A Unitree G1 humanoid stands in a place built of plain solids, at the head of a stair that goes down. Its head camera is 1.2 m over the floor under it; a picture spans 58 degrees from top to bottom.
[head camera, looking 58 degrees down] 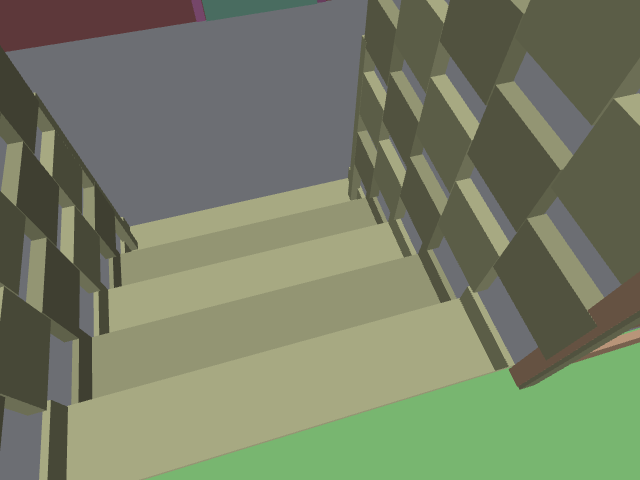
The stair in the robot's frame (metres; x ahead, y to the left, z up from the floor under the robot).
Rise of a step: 0.16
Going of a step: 0.28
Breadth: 1.32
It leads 16 degrees to the left of straight ahead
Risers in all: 6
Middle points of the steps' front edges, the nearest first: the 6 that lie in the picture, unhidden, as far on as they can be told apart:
0.17 0.06 0.00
0.44 0.14 -0.16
0.71 0.22 -0.32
0.98 0.29 -0.48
1.25 0.37 -0.65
1.52 0.45 -0.81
